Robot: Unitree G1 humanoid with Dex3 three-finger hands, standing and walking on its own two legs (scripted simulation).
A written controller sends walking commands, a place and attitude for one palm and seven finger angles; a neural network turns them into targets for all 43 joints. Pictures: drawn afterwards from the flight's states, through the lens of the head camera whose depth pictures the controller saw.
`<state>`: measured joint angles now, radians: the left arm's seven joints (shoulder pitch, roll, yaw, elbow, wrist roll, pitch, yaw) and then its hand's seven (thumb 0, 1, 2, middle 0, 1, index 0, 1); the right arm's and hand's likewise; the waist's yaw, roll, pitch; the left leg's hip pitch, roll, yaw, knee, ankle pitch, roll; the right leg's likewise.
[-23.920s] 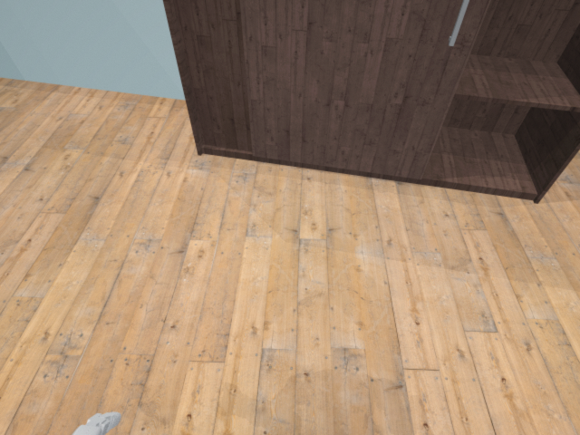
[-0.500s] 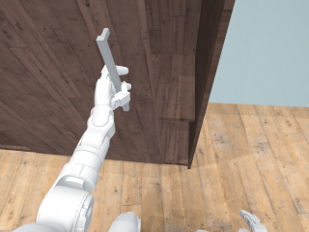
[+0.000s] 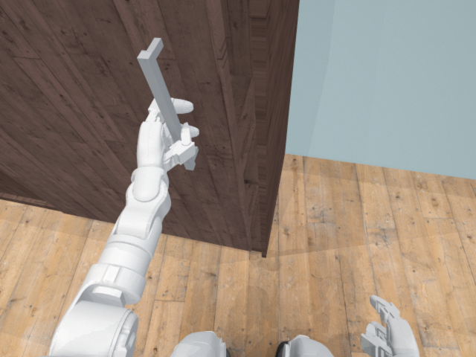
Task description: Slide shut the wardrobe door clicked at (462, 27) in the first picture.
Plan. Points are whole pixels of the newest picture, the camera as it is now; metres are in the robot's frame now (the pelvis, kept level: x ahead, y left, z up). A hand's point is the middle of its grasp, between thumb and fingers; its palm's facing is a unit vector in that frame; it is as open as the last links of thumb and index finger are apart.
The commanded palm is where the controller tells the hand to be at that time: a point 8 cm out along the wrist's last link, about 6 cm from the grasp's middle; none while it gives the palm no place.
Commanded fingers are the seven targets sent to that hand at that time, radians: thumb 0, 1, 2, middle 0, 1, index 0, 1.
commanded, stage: step sideways, sliding the door along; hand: left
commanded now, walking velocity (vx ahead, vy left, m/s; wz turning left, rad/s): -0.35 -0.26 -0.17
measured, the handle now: (176, 116) +0.46 +0.16 +0.10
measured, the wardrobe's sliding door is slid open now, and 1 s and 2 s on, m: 0.04 0.00 0.00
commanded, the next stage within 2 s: stop walking and hold the door there in 0.66 s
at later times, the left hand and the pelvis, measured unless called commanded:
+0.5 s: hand (220, 141) +0.42 +0.08 +0.08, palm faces +0.51 -0.85 -0.13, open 6.1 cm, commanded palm +0.37 +0.04 +0.08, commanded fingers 0.00 0.90 0.90 -0.45 -1.40 -0.45 -1.40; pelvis +0.03 -0.17 +0.01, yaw -1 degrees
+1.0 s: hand (213, 147) +0.42 +0.09 +0.08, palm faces +0.46 -0.82 -0.35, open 6.0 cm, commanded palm +0.37 +0.11 +0.08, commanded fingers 0.00 0.90 0.90 -0.45 -1.40 -0.45 -1.40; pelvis +0.11 -0.19 +0.01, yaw -6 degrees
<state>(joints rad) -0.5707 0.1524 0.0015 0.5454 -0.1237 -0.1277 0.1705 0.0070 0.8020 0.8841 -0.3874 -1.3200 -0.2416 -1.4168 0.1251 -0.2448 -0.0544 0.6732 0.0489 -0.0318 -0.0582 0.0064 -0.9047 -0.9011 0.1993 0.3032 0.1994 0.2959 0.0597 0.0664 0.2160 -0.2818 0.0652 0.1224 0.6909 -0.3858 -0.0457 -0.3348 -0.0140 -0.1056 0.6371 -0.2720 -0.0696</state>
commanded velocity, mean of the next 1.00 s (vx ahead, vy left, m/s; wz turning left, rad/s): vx -0.17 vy -0.06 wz -0.07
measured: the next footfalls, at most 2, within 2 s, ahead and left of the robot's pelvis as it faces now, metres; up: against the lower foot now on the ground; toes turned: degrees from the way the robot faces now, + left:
left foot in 0.02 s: +0.03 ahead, +0.13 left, +0.00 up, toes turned +10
right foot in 0.32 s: +0.09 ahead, -0.27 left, +0.00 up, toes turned -5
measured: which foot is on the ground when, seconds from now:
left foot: up 0.00-0.00, down 0.02-0.36, up 0.38-0.56, down 0.58-0.90, up 0.92-1.00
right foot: down 0.00-0.04, up 0.06-0.30, down 0.32-0.60, up 0.62-0.82, down 0.84-1.00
